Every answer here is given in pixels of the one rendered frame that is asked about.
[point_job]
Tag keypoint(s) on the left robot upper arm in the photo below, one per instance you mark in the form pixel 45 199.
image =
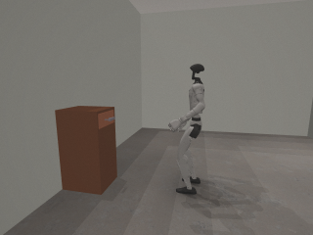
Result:
pixel 198 93

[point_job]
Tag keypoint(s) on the handle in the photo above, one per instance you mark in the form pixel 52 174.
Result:
pixel 110 118

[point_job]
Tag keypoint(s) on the left robot hand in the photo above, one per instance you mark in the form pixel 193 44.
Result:
pixel 174 125

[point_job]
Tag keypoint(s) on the right robot hand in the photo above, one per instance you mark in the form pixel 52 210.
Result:
pixel 181 126

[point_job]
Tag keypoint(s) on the drawer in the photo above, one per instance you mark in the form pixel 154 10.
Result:
pixel 102 116

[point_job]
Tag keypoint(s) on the robot head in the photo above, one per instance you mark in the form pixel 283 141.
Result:
pixel 196 68

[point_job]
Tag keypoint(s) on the left robot thigh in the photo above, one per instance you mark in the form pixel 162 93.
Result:
pixel 186 140

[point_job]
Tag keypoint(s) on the robot left forearm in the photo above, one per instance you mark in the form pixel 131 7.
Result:
pixel 193 112

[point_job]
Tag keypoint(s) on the cabinet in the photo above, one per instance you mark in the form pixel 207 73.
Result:
pixel 87 154

